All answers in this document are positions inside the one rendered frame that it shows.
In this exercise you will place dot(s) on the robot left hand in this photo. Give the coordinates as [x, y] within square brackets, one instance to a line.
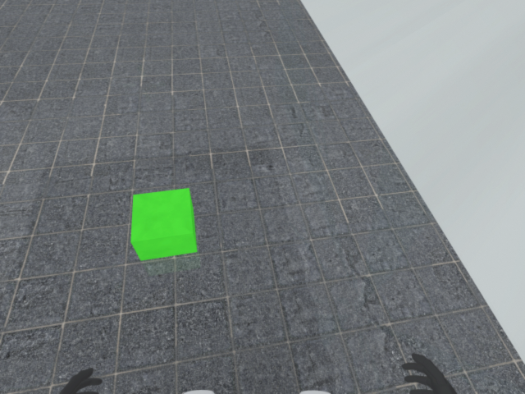
[80, 381]

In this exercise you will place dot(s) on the robot right hand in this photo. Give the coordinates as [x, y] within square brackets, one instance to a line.
[435, 378]

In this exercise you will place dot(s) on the carton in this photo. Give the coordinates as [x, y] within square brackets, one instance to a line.
[163, 224]

